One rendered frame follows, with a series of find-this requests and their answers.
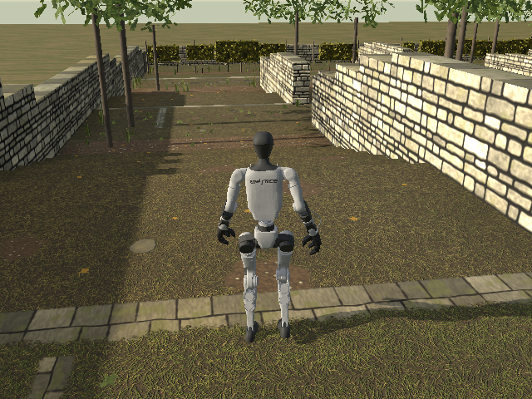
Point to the robot left hand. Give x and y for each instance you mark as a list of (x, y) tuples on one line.
[(227, 233)]

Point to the robot right forearm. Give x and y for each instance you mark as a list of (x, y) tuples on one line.
[(307, 219)]

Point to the robot head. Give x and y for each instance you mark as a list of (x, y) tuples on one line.
[(263, 145)]

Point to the robot left foot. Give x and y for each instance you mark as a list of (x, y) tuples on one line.
[(250, 335)]

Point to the robot left forearm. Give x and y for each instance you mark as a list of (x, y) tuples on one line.
[(225, 218)]

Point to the robot left upper arm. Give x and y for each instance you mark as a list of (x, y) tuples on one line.
[(237, 177)]

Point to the robot right upper arm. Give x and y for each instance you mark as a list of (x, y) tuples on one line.
[(291, 175)]

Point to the robot right hand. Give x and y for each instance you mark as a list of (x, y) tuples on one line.
[(316, 241)]

